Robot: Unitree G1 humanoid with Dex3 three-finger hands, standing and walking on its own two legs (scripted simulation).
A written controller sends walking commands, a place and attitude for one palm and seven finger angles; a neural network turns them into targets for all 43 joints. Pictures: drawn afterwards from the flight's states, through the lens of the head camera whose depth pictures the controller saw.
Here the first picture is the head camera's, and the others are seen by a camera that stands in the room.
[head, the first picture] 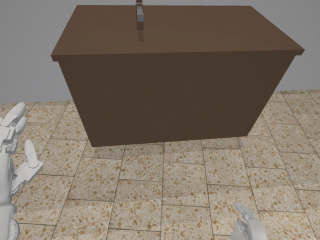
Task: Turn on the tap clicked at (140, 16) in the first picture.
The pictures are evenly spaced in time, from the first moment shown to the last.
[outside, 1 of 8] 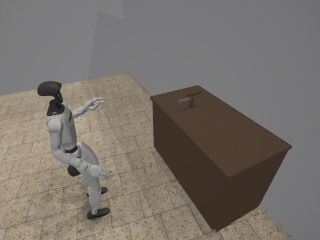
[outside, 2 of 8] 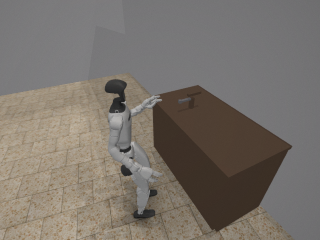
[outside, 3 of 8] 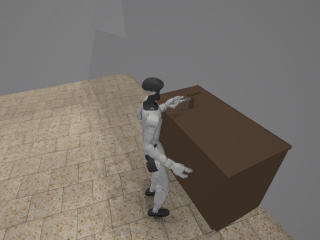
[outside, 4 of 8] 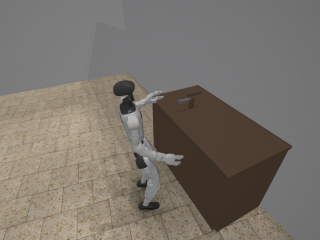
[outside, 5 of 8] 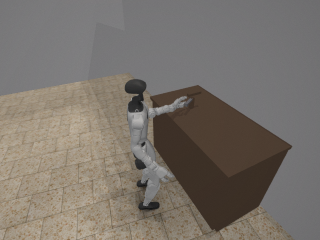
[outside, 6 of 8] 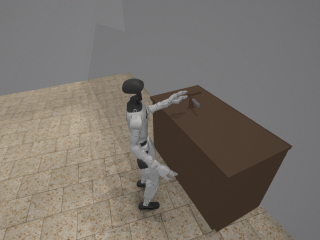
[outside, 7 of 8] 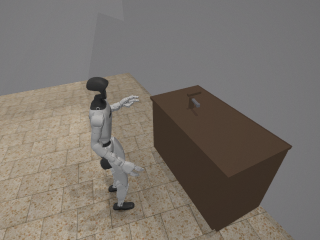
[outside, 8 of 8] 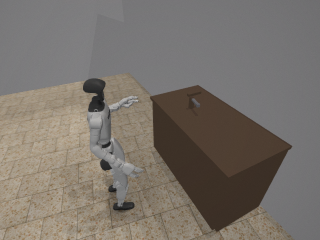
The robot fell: no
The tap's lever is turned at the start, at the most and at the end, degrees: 0 79 79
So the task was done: yes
